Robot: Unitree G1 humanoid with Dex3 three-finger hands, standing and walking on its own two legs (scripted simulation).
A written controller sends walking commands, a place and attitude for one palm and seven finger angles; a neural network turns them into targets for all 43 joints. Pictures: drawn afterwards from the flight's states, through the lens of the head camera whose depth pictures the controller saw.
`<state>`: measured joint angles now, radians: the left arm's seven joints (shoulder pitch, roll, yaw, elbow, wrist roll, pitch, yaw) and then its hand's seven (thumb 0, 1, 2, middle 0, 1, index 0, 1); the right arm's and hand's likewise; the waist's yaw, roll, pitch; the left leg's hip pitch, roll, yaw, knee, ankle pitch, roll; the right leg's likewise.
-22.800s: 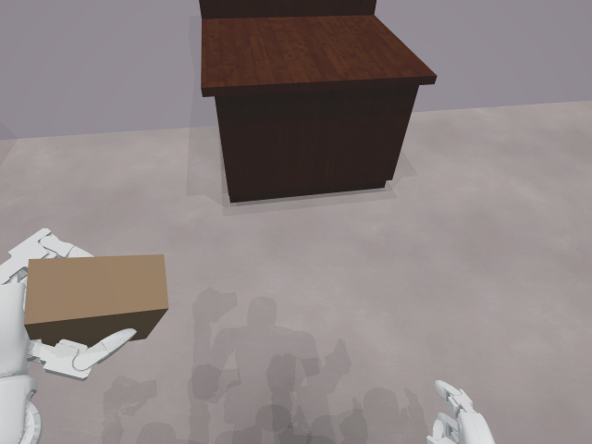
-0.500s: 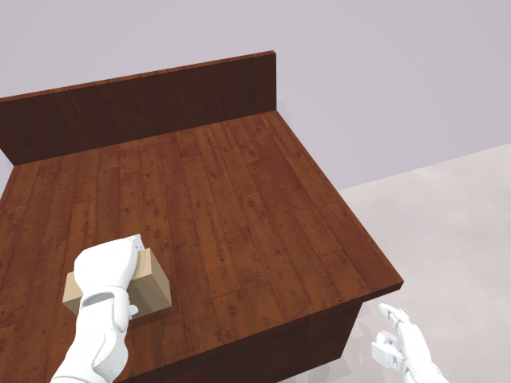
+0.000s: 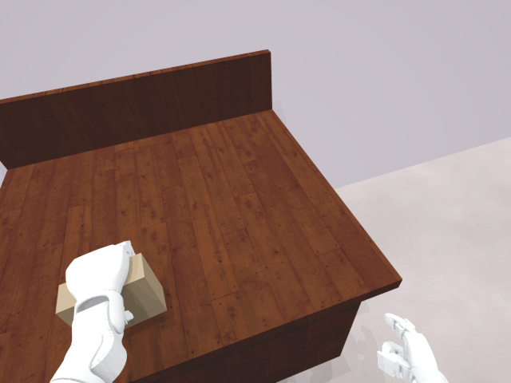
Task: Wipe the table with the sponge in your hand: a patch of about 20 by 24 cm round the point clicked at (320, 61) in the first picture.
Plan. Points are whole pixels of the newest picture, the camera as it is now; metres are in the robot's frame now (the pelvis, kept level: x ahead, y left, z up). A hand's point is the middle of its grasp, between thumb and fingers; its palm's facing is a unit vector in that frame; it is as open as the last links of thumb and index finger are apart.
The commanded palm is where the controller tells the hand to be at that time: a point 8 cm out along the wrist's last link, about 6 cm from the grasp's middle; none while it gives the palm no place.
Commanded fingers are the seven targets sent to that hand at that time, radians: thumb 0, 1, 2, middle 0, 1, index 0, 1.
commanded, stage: move the sponge above the wiping area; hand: left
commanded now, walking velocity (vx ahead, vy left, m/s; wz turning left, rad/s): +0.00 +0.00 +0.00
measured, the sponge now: (120, 303) +0.23 +0.29 -0.02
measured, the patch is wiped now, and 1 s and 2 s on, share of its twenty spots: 0.00 0.00 0.00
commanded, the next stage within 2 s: lower the sponge onto the table in 1.92 s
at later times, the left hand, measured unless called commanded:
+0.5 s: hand (124, 301) +0.23 +0.27 +0.00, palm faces -0.15 -0.17 -0.97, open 9.7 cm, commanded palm +0.21 +0.26 +0.07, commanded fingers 0.00 0.10 1.30 -1.20 -1.60 -1.20 -1.60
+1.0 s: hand (138, 300) +0.23 +0.25 -0.01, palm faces -0.14 -0.15 -0.98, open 9.7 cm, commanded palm +0.22 +0.26 +0.07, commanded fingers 0.00 0.10 1.30 -1.20 -1.60 -1.20 -1.60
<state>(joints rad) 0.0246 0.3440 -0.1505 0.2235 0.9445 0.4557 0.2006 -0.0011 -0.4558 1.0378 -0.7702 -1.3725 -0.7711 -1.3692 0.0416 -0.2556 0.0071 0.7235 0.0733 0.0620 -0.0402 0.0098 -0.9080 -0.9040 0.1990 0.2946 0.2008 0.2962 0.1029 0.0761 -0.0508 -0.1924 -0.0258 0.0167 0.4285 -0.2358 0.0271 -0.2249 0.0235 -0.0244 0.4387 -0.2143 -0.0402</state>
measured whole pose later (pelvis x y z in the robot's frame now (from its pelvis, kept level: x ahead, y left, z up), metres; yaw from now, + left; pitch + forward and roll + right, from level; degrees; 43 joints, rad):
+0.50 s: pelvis +0.00 +0.00 +0.00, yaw +1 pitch +0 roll +0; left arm 0.03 0.33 -0.20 0.23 0.95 0.46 0.12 0.00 -0.46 1.04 -0.77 -1.37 -0.77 -1.37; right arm 0.01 -0.25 0.02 0.69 0.06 0.07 -0.04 0.01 -0.91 -0.90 0.20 0.29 0.20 0.30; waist 0.11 0.07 -0.04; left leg -0.20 -0.03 0.00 0.44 -0.24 0.03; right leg -0.22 0.02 -0.04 0.44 -0.22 -0.04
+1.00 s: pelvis +0.00 +0.00 +0.00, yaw +0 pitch +0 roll +0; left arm 0.05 0.33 -0.21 0.21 0.99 0.32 0.15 0.00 -0.46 1.04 -0.77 -1.37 -0.77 -1.37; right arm 0.04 -0.25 0.01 0.69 0.04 0.05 -0.06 0.01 -0.91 -0.90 0.20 0.29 0.20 0.30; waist 0.11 0.06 -0.03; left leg -0.21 -0.03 0.01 0.46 -0.25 0.03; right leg -0.24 0.02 -0.03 0.46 -0.22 -0.04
